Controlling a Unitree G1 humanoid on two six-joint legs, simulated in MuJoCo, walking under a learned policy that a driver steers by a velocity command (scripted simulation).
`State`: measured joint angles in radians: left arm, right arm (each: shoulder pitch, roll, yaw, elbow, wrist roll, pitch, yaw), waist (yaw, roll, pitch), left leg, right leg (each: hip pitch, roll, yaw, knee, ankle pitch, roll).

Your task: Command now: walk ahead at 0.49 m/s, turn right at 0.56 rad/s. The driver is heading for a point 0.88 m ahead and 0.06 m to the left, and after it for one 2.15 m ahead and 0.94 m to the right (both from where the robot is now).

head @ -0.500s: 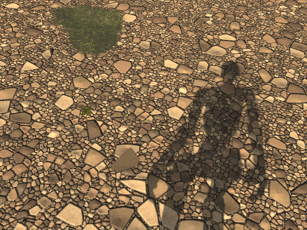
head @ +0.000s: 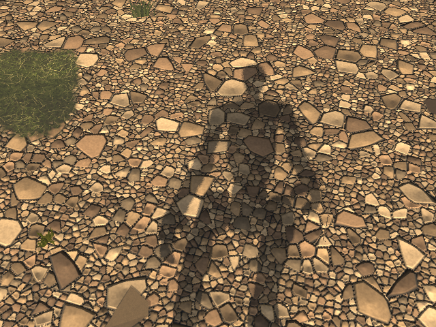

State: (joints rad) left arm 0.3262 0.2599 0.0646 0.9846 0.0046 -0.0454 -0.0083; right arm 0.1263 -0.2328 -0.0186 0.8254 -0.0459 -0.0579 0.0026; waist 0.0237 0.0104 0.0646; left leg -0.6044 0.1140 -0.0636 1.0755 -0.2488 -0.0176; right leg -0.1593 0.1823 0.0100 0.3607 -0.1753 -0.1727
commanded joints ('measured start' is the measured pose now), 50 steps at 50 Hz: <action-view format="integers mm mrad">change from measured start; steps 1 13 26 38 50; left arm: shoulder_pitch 39 179 94 -99 -57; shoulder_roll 139 138 43 11 76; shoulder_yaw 27 13 -10 -50 -1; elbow -58 -41 -71 -63 -15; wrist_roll -5 20 26 17 2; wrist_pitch -20 -22 14 15 -14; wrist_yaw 4 36 2 32 22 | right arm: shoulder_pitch -13 -206 181 227 189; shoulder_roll -89 -100 -92 -86 -37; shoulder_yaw -20 -5 -16 3 -25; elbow -64 -166 30 116 104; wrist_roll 0 17 37 38 10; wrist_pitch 19 -6 -53 0 16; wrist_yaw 3 29 6 -19 20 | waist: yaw -6 55 26 -5 -45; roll -24 -103 81 76 -102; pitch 10 -3 -107 -64 -38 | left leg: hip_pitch -29 46 496 455 193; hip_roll -5 -101 99 72 -84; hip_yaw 52 90 -45 -11 91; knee -123 -534 -792 -687 -247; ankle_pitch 128 173 965 674 -107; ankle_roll -37 51 225 173 67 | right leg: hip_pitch -56 254 -290 -60 -65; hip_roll -267 -328 -147 -178 -376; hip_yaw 292 285 61 -27 231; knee -190 -59 741 116 -266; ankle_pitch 215 599 -146 68 -229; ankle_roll -85 -12 148 124 -46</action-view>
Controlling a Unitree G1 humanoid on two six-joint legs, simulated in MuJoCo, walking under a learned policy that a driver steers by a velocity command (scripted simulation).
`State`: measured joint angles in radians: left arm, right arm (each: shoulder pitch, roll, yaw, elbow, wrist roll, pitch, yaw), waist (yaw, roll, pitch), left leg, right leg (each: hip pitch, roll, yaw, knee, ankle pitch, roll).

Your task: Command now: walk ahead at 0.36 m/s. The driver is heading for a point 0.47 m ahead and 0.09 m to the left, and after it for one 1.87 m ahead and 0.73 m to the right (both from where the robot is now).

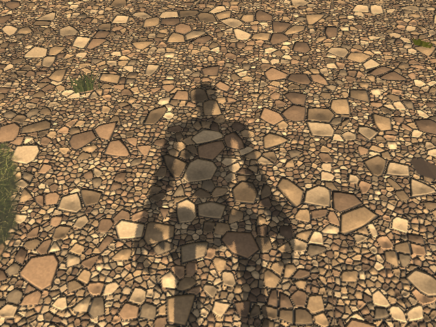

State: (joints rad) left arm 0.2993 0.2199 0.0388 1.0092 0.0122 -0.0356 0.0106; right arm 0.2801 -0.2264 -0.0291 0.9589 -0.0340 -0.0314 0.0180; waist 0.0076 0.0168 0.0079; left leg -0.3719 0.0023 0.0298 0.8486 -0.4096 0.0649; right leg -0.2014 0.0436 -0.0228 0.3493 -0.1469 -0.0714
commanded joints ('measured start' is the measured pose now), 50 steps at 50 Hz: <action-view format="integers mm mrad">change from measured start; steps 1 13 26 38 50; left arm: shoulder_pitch -18 -102 -374 -65 140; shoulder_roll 120 104 23 110 125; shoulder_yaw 27 33 1 43 43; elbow -31 -90 -169 -73 -36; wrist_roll -6 24 13 -2 -7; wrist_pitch -26 -32 -13 -34 -46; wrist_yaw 4 -35 -50 -25 -9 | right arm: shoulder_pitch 9 170 259 83 -269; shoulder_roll -38 -153 -78 -64 -57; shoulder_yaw -13 -48 -25 -38 -31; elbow -39 7 70 -7 -168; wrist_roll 0 8 14 11 1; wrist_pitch -9 -34 -73 -67 -10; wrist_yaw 5 -22 -28 -14 1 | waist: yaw -23 -45 -63 18 40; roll -117 98 87 -45 -65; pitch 25 127 105 -3 67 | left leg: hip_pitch -27 358 379 -252 -283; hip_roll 28 358 192 69 80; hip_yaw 6 -542 -88 -66 -31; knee -69 -770 -712 378 -86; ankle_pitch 67 -350 579 115 372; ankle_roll -21 143 120 21 -109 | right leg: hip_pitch -32 -574 -439 184 95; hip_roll -231 -78 -86 -313 -182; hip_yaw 244 55 -70 442 295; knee -255 613 314 -135 -197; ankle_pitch -262 -238 84 -85 162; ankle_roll -146 -40 42 -198 -167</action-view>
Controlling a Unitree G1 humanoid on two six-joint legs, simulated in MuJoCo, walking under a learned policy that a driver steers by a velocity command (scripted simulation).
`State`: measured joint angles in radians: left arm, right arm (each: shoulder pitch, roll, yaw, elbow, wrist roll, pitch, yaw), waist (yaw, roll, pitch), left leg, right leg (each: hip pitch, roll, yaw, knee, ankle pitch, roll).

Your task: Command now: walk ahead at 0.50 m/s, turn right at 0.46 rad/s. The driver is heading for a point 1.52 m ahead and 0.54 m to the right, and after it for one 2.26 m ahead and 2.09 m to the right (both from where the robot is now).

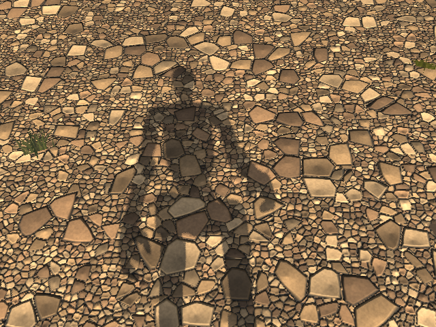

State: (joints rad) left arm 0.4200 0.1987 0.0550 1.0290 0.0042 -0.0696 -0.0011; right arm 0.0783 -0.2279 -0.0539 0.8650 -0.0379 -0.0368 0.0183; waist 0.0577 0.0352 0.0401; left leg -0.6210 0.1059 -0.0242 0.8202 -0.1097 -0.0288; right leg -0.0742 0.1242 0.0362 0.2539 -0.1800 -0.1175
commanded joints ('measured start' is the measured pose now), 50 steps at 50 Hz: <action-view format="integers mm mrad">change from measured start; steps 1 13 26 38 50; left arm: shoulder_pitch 39 79 -304 -52 -80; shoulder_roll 148 108 92 213 188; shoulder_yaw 28 32 13 55 31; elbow -56 -189 -290 -255 -224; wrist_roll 2 -27 29 61 -2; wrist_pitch -10 -10 65 43 0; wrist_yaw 4 7 -68 -39 -9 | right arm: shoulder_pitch -99 268 249 337 149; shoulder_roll -56 -297 -104 -200 -99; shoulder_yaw -5 -61 -18 -33 -7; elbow -88 -86 -29 -7 -134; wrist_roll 6 -16 18 19 -7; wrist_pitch -5 -42 -75 -13 21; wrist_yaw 2 -40 -21 -40 9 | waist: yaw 2 -110 -63 88 -64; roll -85 297 48 -26 -61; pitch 31 -375 11 -226 -13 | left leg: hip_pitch -40 922 542 472 -17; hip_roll -31 364 137 144 31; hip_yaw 22 -724 87 294 43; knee -83 -548 -670 140 152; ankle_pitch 85 -251 223 519 -48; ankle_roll -16 233 171 83 -11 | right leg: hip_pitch -8 -511 -626 107 -47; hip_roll -261 9 -196 -111 -249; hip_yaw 241 57 -24 -36 173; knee -87 927 704 224 -91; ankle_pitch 220 -375 102 -125 364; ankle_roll -119 22 77 -123 -131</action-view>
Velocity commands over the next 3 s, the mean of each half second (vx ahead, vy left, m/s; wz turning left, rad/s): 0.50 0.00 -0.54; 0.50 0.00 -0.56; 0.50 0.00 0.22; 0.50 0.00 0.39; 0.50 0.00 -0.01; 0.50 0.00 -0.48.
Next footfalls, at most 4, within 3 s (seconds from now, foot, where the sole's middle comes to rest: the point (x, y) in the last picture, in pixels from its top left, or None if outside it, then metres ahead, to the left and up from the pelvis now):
0.22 left None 0.31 0.13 -0.78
0.76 right None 0.49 -0.16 -0.78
1.32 left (310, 227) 0.84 -0.21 -0.78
1.82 right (376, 181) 1.04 -0.48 -0.78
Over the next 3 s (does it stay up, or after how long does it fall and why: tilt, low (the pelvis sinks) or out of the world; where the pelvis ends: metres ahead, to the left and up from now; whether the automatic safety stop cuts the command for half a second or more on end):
stays up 1.50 -0.50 -0.02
